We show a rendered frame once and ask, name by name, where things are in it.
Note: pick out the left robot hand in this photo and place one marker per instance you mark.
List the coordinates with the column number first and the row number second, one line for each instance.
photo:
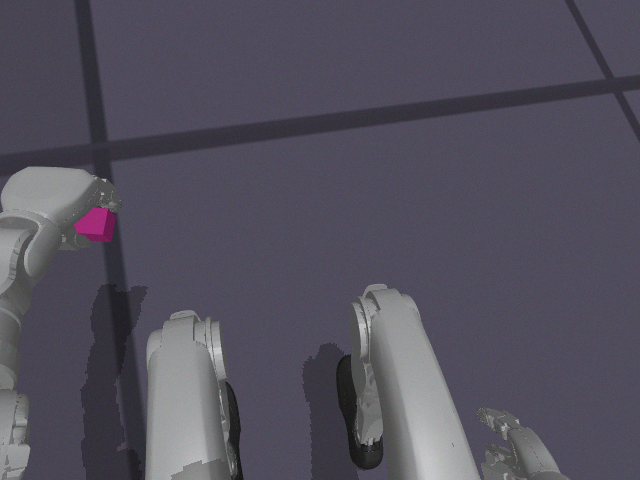
column 61, row 195

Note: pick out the right robot foot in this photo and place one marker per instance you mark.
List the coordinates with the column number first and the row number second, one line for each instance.
column 363, row 456

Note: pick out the left robot foot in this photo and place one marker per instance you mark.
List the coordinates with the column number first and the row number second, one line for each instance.
column 234, row 433

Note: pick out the right robot hand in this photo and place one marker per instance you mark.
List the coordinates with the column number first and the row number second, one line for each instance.
column 527, row 456

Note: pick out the left robot arm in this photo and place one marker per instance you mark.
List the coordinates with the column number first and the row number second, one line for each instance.
column 28, row 243

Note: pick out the small box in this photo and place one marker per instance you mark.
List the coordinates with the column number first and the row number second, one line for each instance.
column 97, row 225

